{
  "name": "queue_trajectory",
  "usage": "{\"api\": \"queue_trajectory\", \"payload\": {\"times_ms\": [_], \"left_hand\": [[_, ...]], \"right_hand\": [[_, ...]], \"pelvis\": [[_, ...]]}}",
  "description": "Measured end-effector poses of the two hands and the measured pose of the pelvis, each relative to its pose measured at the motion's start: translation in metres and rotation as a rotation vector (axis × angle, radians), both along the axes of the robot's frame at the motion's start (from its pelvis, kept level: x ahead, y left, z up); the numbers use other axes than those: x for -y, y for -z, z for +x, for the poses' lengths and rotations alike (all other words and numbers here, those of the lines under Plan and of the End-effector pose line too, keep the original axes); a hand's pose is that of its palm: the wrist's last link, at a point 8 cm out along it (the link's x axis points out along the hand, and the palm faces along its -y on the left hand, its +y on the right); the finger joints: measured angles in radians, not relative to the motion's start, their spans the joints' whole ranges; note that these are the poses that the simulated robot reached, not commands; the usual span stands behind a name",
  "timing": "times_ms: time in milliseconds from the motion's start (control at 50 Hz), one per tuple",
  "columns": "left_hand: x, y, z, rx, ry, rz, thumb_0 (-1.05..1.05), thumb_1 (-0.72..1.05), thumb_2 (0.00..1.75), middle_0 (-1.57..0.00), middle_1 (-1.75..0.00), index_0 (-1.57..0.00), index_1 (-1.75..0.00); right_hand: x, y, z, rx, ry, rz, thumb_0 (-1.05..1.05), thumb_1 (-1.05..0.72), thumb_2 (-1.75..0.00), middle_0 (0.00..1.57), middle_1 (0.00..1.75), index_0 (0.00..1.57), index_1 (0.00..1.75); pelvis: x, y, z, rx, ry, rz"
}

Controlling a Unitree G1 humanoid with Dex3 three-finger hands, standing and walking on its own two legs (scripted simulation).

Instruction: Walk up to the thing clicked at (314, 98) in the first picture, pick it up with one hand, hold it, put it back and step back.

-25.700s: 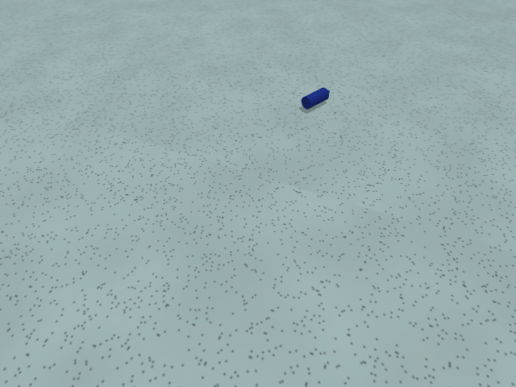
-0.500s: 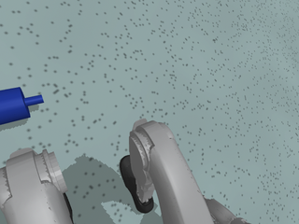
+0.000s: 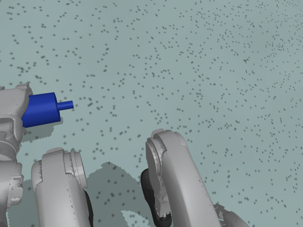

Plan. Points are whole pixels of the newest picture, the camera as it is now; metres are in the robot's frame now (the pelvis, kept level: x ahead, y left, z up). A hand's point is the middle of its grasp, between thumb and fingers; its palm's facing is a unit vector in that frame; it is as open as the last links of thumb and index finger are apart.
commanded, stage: settle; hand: left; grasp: from above
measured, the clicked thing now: (29, 111) +0.44 +0.27 -0.20
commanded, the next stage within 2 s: lift in 0.30 s
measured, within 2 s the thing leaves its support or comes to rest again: neither
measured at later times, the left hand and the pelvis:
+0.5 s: hand (4, 110) +0.42 +0.30 -0.11, palm faces -0.42 -0.07 -0.90, open 11.6 cm; pelvis -0.01 -0.01 +0.03, yaw +4 degrees
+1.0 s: hand out of the picture +0.37 +0.31 +0.01, palm faces -0.43 -0.09 -0.90, open 11.5 cm; pelvis -0.01 +0.00 +0.12, yaw +7 degrees
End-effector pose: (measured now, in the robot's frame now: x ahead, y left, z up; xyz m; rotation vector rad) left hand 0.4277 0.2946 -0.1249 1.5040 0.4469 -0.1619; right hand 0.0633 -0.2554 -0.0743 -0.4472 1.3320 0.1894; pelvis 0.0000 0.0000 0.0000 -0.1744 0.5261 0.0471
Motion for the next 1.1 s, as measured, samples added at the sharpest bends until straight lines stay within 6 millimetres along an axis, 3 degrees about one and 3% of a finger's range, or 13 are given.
{"api": "queue_trajectory", "payload": {"times_ms": [180,480,640,860,1100], "left_hand": [[0.001,-0.035,-0.003,-0.060,-0.011,-0.007,0.00,-0.22,0.69,-0.52,-0.75,-0.52,-0.74],[-0.002,-0.066,-0.004,-0.053,0.028,-0.003,0.00,-0.24,0.71,-0.52,-0.75,-0.52,-0.74],[-0.005,-0.091,-0.011,-0.074,0.006,-0.011,0.00,-0.23,0.69,-0.54,-0.72,-0.54,-0.71],[-0.011,-0.149,-0.036,-0.069,0.022,-0.020,0.00,-0.22,0.69,-0.54,-0.71,-0.55,-0.70],[-0.013,-0.228,-0.068,-0.044,0.004,-0.029,0.00,-0.22,0.67,-0.55,-0.69,-0.55,-0.68]], "right_hand": [[0.009,0.002,0.014,0.039,0.046,-0.009,0.00,-0.93,-0.91,0.20,0.30,0.20,0.30],[0.014,-0.007,0.005,0.002,0.109,-0.083,0.00,-0.92,-0.90,0.20,0.30,0.20,0.30],[0.012,-0.020,0.002,-0.007,0.164,-0.086,0.01,-0.92,-0.90,0.20,0.30,0.20,0.30],[0.006,-0.055,0.025,0.065,0.180,-0.073,0.01,-0.92,-0.90,0.20,0.30,0.21,0.30],[-0.005,-0.119,0.064,0.192,0.188,-0.059,0.01,-0.92,-0.90,0.20,0.30,0.21,0.30]], "pelvis": [[0.004,-0.013,-0.005,-0.010,-0.023,0.035],[0.007,-0.029,-0.009,-0.030,-0.045,0.052],[0.005,-0.047,-0.009,-0.053,-0.054,0.055],[0.003,-0.088,-0.012,-0.054,-0.068,0.060],[0.000,-0.149,-0.012,-0.025,-0.088,0.067]]}}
